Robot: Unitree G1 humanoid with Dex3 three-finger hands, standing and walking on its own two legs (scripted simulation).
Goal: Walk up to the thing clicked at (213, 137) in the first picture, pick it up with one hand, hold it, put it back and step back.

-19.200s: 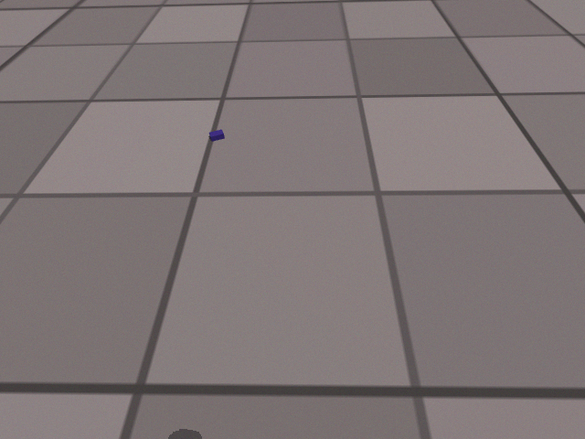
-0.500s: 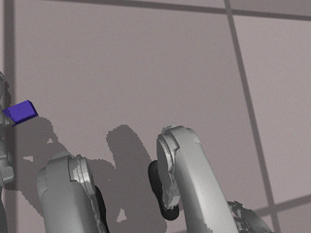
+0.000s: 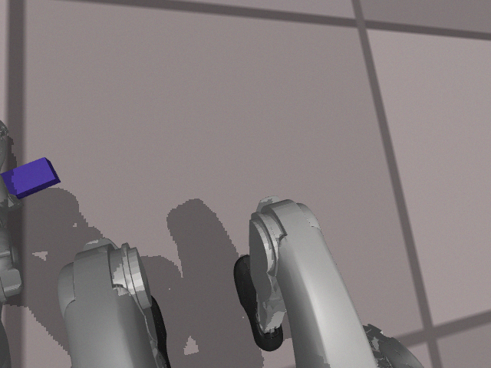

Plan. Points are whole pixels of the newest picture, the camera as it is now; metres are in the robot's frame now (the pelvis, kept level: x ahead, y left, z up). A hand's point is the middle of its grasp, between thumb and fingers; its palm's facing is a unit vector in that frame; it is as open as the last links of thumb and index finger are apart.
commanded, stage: rest palm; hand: left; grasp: from above
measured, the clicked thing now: (31, 178) +0.47 +0.31 -0.30
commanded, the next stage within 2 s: close in 0.86 s
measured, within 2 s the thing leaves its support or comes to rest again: neither
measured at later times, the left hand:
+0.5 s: hand (26, 170) +0.47 +0.30 -0.25, palm faces -0.39 -0.19 -0.90, open 13.4 cm
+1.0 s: hand (26, 177) +0.46 +0.30 -0.26, palm faces -0.40 -0.20 -0.89, open 12.8 cm
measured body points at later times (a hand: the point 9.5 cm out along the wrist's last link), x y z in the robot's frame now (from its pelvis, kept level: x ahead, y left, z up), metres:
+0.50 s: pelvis +0.00 +0.00 -0.02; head +0.28 +0.09 +0.32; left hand +0.49 +0.30 -0.20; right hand +0.02 -0.25 -0.08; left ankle +0.07 +0.12 -0.28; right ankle +0.11 -0.12 -0.28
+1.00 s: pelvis +0.00 +0.01 -0.01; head +0.28 +0.12 +0.32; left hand +0.48 +0.31 -0.21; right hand +0.03 -0.24 -0.06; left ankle +0.07 +0.12 -0.28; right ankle +0.11 -0.12 -0.28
